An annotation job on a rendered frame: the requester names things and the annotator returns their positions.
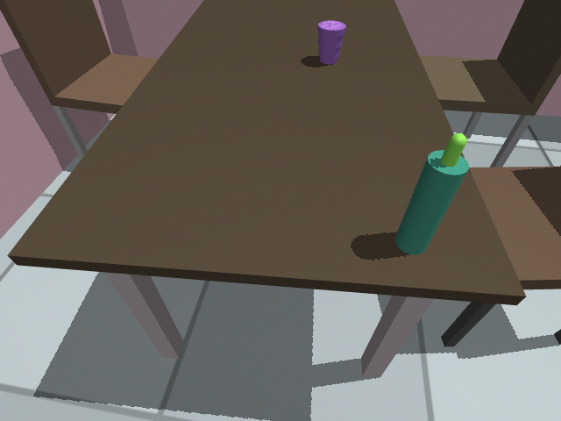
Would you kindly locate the chair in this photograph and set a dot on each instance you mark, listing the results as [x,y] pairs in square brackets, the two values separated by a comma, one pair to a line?
[516,83]
[525,206]
[64,43]

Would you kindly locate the table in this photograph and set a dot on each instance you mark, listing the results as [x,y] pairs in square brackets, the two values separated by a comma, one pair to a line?
[241,157]

